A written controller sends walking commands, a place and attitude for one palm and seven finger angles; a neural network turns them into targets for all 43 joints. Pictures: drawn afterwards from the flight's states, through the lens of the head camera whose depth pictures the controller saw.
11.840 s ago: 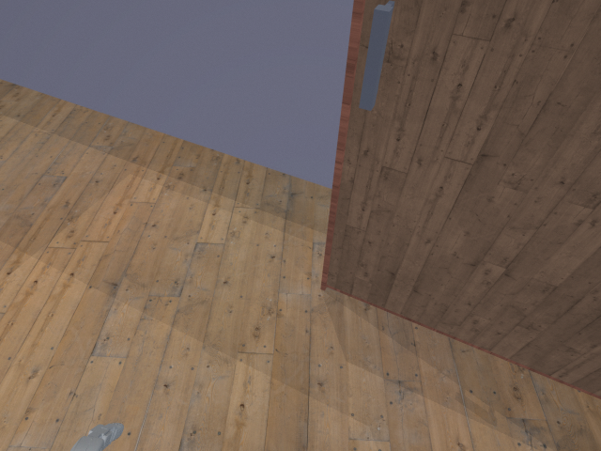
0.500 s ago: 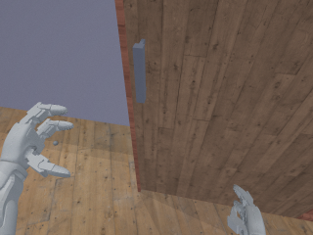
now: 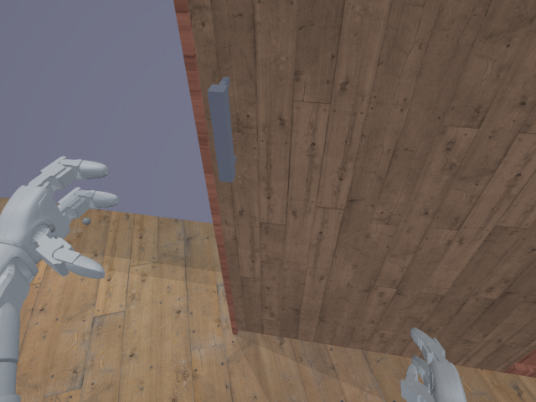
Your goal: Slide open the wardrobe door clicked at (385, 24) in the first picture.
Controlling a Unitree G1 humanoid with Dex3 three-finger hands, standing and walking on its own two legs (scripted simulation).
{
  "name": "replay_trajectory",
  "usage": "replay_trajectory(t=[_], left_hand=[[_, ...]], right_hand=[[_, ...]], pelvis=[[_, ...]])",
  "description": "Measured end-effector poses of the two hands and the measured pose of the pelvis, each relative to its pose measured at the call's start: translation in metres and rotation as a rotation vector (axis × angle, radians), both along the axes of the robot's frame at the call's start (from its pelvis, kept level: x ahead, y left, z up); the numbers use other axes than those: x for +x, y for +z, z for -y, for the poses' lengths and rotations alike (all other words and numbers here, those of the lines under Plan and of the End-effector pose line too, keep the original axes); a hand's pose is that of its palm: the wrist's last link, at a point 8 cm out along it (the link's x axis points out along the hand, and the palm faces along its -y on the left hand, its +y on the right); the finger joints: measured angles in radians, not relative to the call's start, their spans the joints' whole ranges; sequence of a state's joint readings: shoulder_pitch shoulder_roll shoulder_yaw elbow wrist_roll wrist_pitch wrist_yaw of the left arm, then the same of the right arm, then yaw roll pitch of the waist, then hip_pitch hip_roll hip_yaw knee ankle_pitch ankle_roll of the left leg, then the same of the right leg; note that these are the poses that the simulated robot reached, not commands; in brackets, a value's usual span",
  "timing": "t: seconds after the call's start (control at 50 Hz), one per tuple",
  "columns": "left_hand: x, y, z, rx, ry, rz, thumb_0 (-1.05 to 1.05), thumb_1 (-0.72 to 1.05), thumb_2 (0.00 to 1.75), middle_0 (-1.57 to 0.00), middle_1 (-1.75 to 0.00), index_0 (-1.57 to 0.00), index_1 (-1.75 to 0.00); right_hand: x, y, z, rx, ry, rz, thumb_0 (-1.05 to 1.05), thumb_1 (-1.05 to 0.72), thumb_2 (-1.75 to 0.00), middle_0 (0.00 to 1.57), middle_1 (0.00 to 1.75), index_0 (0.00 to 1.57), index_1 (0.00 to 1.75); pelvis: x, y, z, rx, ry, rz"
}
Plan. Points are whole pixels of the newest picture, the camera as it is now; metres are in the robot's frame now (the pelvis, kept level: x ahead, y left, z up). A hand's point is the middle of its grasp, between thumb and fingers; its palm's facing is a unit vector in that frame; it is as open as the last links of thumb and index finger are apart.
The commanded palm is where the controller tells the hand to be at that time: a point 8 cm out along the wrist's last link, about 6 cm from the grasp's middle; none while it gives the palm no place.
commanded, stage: raise the hand with hooked fingers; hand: left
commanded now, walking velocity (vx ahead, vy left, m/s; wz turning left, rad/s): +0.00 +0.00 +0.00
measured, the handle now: (226, 131) +0.51 +0.14 +0.17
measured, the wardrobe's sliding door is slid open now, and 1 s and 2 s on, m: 0.00 0.00 0.00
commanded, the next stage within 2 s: move the hooked fingers beside the handle in 0.26 s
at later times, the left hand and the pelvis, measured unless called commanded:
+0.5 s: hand (103, 198) +0.30 +0.26 +0.18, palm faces +0.06 -1.00 -0.06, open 14.0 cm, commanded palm +0.28 +0.31 +0.19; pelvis +0.02 -0.01 +0.00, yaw -1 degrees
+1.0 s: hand (142, 178) +0.36 +0.23 +0.17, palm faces +0.02 -1.00 -0.03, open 14.0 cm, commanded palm +0.34 +0.29 +0.18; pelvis +0.02 +0.00 +0.00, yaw -1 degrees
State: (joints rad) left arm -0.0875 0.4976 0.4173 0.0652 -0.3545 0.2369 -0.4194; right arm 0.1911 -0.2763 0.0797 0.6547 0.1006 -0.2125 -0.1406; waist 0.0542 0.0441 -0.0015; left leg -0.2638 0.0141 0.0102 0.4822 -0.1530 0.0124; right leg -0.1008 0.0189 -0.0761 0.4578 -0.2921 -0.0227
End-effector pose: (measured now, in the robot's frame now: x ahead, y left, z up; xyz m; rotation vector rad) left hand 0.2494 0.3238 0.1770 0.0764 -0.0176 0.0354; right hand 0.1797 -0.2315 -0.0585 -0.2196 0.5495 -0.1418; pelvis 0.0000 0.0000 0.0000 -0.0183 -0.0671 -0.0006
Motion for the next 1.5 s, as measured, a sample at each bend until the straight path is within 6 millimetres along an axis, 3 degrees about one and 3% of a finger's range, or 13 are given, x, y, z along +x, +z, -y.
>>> replay_trajectory(t=[0.38,0.52,0.64,0.78,1.0,1.14,1.5], left_hand=[[0.026,0.008,0.017,0.006,0.002,0.030,-0.01,-0.50,0.30,-0.31,-1.20,-0.30,-1.20],[0.032,0.008,0.009,-0.018,0.028,0.026,-0.01,-0.50,0.30,-0.31,-1.20,-0.30,-1.20],[0.044,0.000,0.013,-0.028,0.023,-0.004,-0.01,-0.51,0.30,-0.31,-1.20,-0.30,-1.20],[0.064,0.008,0.029,-0.028,-0.025,0.044,-0.01,-0.51,0.30,-0.31,-1.20,-0.30,-1.20],[0.090,-0.002,0.038,-0.044,-0.011,-0.024,-0.01,-0.50,0.30,-0.31,-1.20,-0.30,-1.20],[0.104,0.005,0.039,-0.040,0.002,0.009,-0.01,-0.50,0.30,-0.31,-1.20,-0.30,-1.20],[0.136,0.001,0.061,-0.058,-0.006,-0.022,-0.01,-0.50,0.30,-0.31,-1.20,-0.30,-1.20]], right_hand=[[0.024,-0.001,0.012,0.017,-0.025,0.009,0.02,-0.90,-0.90,0.20,0.30,0.20,0.30],[0.026,-0.002,0.014,0.018,-0.030,0.001,0.02,-0.90,-0.90,0.20,0.30,0.20,0.30],[0.021,-0.005,0.015,0.002,-0.039,-0.024,0.02,-0.90,-0.90,0.20,0.30,0.20,0.30],[0.011,-0.007,0.012,0.001,-0.059,-0.042,0.02,-0.90,-0.90,0.20,0.30,0.20,0.30],[-0.009,-0.015,0.013,0.007,-0.089,-0.101,0.02,-0.90,-0.90,0.20,0.30,0.20,0.30],[-0.019,-0.018,0.019,-0.006,-0.114,-0.137,0.02,-0.90,-0.90,0.20,0.30,0.20,0.30],[-0.025,-0.023,0.031,-0.003,-0.148,-0.181,0.02,-0.90,-0.90,0.20,0.30,0.20,0.30]], pelvis=[[0.021,-0.001,0.009,0.014,-0.013,-0.019],[0.024,-0.001,0.010,0.016,-0.015,-0.024],[0.020,-0.002,0.007,0.011,-0.008,-0.025],[0.018,-0.001,0.004,0.012,-0.013,-0.031],[0.017,0.000,0.001,0.012,-0.020,-0.041],[0.018,0.000,0.001,0.012,-0.025,-0.047],[0.024,0.000,0.006,0.017,-0.030,-0.066]])
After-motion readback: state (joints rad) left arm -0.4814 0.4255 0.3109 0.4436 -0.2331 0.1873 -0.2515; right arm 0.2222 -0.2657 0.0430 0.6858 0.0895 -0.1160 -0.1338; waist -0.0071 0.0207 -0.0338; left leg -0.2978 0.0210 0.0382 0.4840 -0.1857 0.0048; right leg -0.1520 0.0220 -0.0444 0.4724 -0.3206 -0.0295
